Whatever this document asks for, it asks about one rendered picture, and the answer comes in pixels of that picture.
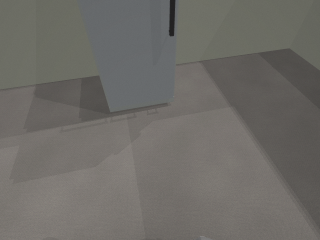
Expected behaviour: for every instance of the fridge door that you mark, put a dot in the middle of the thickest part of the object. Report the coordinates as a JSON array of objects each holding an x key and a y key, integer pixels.
[{"x": 133, "y": 48}]

